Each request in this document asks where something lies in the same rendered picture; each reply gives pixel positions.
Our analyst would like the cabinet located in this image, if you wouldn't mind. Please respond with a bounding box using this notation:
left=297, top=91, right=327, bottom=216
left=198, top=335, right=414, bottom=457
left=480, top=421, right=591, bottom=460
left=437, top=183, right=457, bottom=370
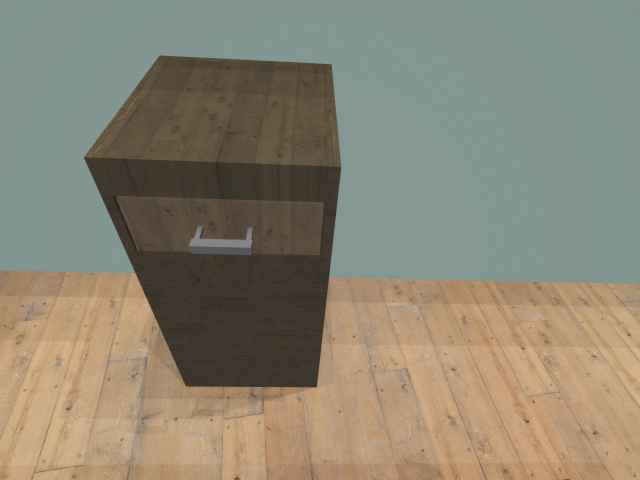
left=84, top=55, right=341, bottom=387

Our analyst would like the handle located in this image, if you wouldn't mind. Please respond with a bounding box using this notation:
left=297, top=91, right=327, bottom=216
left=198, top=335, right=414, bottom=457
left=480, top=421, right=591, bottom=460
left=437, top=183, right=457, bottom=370
left=189, top=226, right=253, bottom=255

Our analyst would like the drawer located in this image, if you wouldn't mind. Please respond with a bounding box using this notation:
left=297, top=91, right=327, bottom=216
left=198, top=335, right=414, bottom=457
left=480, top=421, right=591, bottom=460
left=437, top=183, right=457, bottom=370
left=116, top=196, right=324, bottom=255

